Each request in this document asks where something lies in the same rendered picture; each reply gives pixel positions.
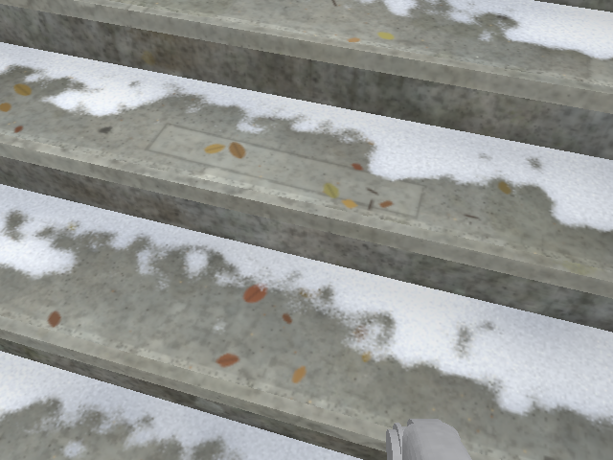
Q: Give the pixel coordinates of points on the right robot thigh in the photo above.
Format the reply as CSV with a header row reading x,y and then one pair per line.
x,y
424,439

